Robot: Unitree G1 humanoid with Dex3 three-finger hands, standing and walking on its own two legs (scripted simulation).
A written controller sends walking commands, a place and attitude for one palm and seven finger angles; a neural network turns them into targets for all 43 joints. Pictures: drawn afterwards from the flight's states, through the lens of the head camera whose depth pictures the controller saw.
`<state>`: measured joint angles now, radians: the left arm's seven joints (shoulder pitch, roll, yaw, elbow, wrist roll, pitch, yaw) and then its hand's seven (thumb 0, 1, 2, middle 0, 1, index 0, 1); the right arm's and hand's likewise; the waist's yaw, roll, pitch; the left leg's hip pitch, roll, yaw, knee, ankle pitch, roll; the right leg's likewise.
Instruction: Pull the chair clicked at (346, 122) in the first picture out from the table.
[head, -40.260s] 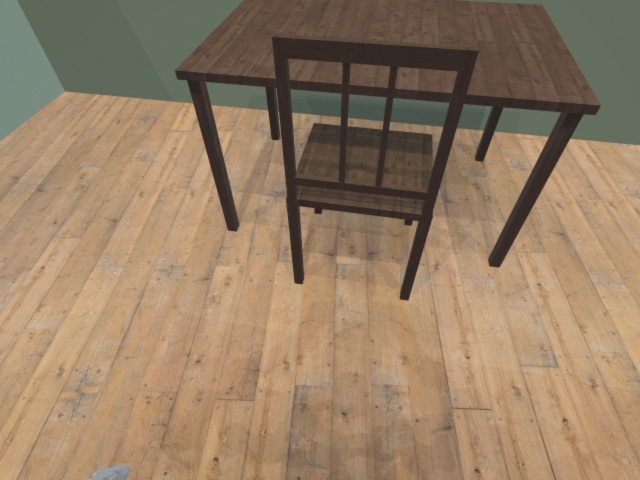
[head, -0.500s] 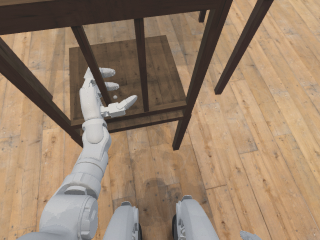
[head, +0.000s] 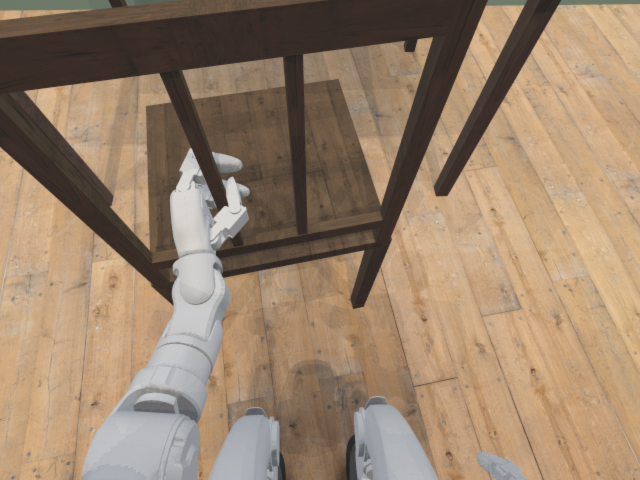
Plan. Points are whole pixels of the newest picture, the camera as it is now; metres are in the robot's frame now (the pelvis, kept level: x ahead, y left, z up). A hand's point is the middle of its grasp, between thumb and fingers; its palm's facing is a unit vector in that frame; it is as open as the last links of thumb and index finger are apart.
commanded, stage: hook a spindle and tug to test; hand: left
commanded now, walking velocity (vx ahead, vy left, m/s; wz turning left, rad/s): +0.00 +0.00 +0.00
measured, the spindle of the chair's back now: (214, 181) +0.47 +0.12 +0.05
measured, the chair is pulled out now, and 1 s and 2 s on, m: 0.19 0.25 0.33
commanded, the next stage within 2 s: step backward, pulling the chair out in 0.34 s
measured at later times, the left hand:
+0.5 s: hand (243, 232) +0.41 +0.09 +0.02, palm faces +0.10 -0.99 -0.07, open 5.0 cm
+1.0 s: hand (230, 253) +0.37 +0.09 +0.04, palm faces -0.10 -0.99 -0.13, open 4.9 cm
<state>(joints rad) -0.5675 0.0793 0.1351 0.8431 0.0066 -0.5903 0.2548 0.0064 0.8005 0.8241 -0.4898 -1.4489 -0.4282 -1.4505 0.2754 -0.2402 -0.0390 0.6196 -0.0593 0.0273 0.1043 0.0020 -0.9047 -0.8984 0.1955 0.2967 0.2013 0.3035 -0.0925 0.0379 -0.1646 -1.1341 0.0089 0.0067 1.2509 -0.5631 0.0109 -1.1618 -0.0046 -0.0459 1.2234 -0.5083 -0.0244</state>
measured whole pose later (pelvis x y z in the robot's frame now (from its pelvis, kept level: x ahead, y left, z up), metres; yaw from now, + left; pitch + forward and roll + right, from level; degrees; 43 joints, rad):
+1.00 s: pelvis +0.01 +0.00 +0.11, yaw -1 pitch +9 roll +0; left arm -0.45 0.14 0.02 0.95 -0.05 -0.22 0.06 0.04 0.78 0.81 -0.29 -1.13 -0.50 -1.45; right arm 0.26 -0.26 -0.04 0.64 0.04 0.13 -0.07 0.00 -0.90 -0.90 0.20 0.30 0.20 0.30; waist -0.08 0.02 0.08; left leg -0.39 0.01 0.04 0.47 -0.23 0.01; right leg -0.41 0.01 -0.02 0.44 -0.17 -0.01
